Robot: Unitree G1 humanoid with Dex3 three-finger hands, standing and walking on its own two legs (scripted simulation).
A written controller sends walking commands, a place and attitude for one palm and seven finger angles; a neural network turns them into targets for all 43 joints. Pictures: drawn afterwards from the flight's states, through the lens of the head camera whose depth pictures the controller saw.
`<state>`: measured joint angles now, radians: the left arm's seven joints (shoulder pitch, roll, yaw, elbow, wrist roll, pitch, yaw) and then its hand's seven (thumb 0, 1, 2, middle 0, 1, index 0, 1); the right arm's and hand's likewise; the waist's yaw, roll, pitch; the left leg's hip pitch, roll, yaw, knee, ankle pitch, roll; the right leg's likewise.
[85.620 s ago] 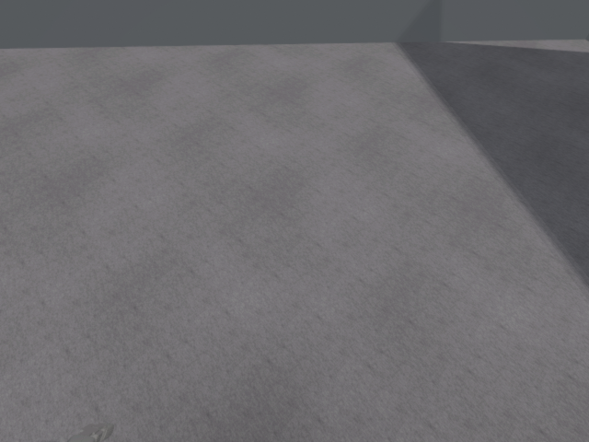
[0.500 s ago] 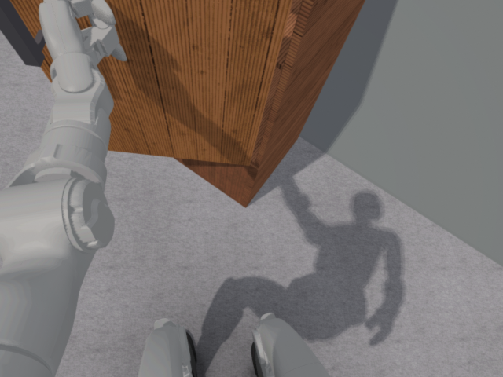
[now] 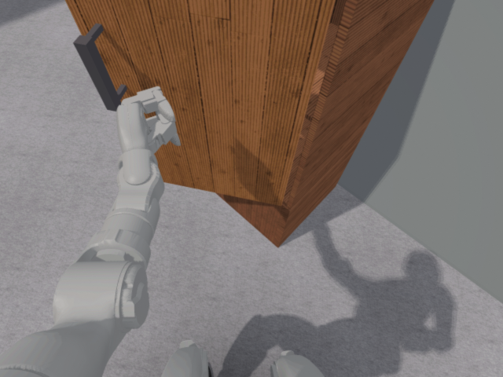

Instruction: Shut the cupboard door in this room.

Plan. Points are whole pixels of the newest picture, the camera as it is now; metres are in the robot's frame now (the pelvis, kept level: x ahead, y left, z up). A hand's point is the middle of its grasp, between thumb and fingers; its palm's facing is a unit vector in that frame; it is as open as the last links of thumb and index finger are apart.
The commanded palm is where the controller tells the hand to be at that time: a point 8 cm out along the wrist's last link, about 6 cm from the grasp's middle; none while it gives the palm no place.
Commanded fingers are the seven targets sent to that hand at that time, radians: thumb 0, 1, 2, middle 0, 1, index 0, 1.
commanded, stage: draw the hand back to the body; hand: left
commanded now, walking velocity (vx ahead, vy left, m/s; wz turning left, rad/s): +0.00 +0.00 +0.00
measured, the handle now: (105, 69) +0.63 +0.22 +0.09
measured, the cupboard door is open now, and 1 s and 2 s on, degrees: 31 31 31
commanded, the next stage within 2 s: step back with the hand held close in 1.66 s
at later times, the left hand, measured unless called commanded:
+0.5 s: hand (117, 154) +0.40 +0.15 +0.14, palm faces +0.14 -0.99 -0.02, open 3.1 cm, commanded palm +0.35 +0.20 +0.15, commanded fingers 0.00 0.90 0.90 -1.25 -1.44 -1.25 -1.44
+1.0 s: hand out of the picture +0.26 +0.24 +0.19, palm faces +0.29 -0.92 -0.28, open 4.0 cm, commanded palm +0.21 +0.28 +0.21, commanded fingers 0.00 0.90 0.90 -0.56 -0.69 -0.56 -0.69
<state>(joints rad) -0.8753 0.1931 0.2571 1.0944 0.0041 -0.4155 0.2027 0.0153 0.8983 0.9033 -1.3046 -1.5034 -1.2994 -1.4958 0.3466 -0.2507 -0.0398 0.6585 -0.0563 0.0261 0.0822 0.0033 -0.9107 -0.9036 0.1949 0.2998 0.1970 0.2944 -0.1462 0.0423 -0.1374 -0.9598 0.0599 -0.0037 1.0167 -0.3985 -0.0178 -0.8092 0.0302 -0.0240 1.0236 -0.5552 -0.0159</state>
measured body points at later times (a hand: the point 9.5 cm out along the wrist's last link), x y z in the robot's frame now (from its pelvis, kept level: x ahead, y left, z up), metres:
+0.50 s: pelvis +0.00 +0.00 +0.04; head +0.03 -0.01 +0.48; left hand +0.39 +0.20 +0.14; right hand +0.06 -0.25 -0.09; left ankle +0.04 +0.13 -0.67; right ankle -0.04 -0.11 -0.67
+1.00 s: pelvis +0.00 +0.02 +0.07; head -0.01 +0.00 +0.52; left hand +0.24 +0.29 +0.21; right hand +0.22 -0.18 +0.00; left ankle +0.04 +0.13 -0.67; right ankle -0.04 -0.11 -0.67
